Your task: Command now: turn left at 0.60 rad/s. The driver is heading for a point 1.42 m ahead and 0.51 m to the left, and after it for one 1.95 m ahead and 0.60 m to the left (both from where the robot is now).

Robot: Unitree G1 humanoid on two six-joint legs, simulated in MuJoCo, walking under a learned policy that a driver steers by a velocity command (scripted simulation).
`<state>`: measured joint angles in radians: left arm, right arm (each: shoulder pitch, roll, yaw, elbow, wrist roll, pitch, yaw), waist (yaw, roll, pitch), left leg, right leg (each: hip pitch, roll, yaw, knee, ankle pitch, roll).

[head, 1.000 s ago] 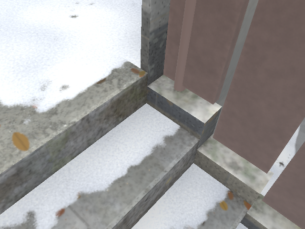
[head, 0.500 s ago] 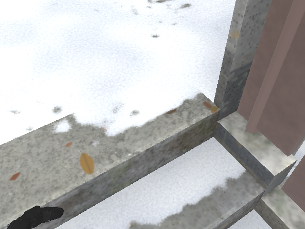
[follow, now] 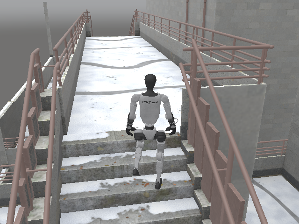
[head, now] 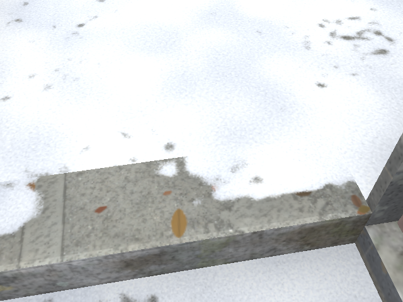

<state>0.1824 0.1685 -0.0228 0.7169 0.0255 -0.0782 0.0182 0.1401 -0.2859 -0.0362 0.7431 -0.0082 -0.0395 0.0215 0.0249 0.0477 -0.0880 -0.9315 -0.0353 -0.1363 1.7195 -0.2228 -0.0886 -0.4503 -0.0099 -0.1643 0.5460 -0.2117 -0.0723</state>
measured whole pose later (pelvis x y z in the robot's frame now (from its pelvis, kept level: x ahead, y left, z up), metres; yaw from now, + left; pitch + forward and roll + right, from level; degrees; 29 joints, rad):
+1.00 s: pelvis +0.06 -0.04 +0.01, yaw +32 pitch +8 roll -1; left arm 0.31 0.13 -0.04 0.80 0.08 -0.02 -0.07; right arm 0.13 -0.28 -0.06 0.81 -0.02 -0.05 -0.03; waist 0.09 0.06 -0.09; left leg -0.92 -0.12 -0.26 1.58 -0.18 -0.01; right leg -0.34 0.03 -0.18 0.48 -0.28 -0.11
